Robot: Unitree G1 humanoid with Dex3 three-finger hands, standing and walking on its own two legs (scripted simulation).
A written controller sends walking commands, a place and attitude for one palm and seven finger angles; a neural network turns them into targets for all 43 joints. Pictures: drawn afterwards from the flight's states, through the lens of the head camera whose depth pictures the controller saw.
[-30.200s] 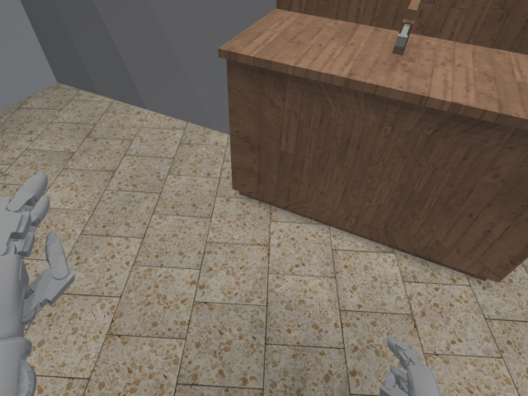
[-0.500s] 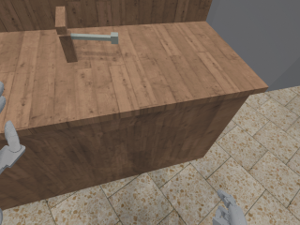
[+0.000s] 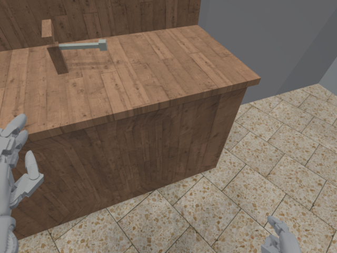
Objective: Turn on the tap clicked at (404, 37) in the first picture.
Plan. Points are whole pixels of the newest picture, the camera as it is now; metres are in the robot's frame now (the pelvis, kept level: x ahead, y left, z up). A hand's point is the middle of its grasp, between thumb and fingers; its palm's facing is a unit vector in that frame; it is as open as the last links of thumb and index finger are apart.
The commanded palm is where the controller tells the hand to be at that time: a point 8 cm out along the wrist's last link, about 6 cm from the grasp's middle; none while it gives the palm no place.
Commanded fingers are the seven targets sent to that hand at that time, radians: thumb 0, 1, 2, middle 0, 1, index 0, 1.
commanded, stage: stop stepping back and stand still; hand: left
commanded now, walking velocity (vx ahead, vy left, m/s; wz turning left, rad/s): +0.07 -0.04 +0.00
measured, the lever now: (103, 45) +0.73 +0.27 +0.13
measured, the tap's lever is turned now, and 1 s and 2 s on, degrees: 78 78 78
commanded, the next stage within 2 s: stand and check the lever's angle in 0.84 s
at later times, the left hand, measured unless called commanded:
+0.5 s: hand out of the picture +0.11 +0.25 +0.15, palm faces +0.45 -0.83 -0.31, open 7.4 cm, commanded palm +0.05 +0.29 +0.18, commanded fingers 0.00 0.90 0.90 -0.20 -0.30 -0.20 -0.30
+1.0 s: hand out of the picture +0.10 +0.27 +0.16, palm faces +0.45 -0.83 -0.34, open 7.5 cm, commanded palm +0.04 +0.30 +0.18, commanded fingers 0.00 0.90 0.90 -0.20 -0.30 -0.20 -0.30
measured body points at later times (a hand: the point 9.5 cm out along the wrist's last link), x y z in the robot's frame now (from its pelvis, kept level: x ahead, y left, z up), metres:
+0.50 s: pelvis -0.10 +0.00 +0.00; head -0.11 +0.00 +0.45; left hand +0.08 +0.29 +0.17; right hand +0.06 -0.23 -0.09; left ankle -0.09 +0.13 -0.74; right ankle -0.06 -0.10 -0.74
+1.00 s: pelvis -0.11 +0.02 +0.00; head -0.11 +0.03 +0.45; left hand +0.07 +0.31 +0.18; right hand +0.07 -0.20 -0.07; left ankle -0.09 +0.13 -0.74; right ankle -0.06 -0.10 -0.74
